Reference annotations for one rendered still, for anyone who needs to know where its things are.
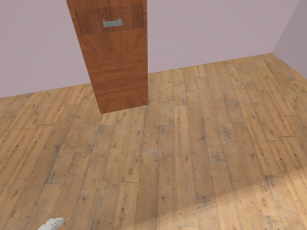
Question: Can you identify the drawer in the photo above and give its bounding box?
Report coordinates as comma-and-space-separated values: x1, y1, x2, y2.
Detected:
74, 3, 144, 35

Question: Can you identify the robot left hand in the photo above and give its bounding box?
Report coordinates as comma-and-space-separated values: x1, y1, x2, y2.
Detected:
38, 218, 64, 230

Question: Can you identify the cabinet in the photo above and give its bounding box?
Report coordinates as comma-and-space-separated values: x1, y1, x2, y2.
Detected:
66, 0, 149, 114

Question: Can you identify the handle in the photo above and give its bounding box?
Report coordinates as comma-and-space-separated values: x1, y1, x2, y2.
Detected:
103, 18, 123, 27

